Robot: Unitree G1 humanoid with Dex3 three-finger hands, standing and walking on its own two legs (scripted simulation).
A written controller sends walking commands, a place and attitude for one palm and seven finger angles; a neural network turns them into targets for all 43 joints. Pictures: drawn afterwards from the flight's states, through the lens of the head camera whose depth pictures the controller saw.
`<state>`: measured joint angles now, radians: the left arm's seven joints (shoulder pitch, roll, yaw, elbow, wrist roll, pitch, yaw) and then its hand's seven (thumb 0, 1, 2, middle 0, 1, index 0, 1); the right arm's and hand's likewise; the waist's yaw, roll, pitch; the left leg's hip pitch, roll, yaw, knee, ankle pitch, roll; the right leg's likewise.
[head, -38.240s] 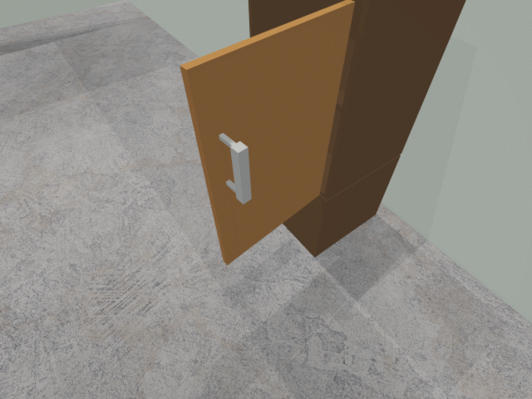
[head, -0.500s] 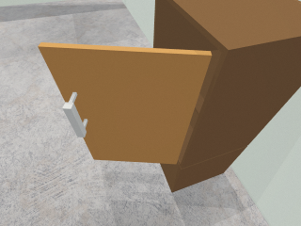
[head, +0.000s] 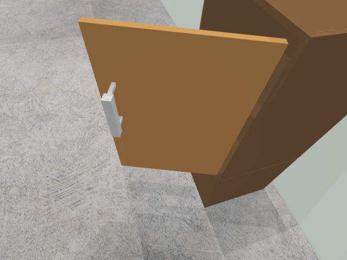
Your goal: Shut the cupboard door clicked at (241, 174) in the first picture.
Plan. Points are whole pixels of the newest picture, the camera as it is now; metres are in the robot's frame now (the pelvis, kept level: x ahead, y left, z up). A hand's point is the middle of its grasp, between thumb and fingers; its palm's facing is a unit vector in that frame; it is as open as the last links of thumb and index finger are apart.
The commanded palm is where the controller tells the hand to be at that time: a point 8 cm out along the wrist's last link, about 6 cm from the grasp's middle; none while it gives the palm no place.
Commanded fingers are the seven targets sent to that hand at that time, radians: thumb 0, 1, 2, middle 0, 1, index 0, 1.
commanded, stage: come to a stop and stand still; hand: left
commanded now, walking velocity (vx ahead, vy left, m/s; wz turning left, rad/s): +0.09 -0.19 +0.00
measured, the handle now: (114, 111) +0.44 +0.19 +0.05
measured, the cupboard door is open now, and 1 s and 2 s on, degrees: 68 68 68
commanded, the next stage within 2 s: look again from close up in 1.00 s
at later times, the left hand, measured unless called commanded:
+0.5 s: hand out of the picture +0.03 +0.18 -0.15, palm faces -0.04 -0.98 -0.18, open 7.4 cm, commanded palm none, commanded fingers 0.00 0.90 0.90 -0.20 -0.30 -0.20 -0.30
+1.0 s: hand out of the picture -0.06 +0.11 -0.16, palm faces +0.04 -0.99 -0.13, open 7.3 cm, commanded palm none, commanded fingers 0.00 0.90 0.90 -0.20 -0.30 -0.20 -0.30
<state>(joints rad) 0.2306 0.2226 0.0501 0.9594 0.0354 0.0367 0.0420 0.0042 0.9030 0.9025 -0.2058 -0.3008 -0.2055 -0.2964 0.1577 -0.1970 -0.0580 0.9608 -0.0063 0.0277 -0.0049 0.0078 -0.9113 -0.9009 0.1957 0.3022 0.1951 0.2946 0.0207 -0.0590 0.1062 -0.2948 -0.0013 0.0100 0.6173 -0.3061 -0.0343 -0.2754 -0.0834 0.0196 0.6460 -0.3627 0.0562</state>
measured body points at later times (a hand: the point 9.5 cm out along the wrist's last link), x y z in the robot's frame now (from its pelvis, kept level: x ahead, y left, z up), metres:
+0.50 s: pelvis -0.04 +0.01 +0.02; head -0.01 +0.01 +0.47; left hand +0.03 +0.24 -0.14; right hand -0.08 -0.22 -0.13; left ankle +0.01 +0.12 -0.72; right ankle -0.08 -0.12 -0.71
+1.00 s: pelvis -0.03 -0.04 +0.02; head -0.01 -0.03 +0.47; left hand -0.06 +0.16 -0.15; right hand -0.04 -0.25 -0.14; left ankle -0.03 +0.10 -0.72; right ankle -0.07 -0.12 -0.72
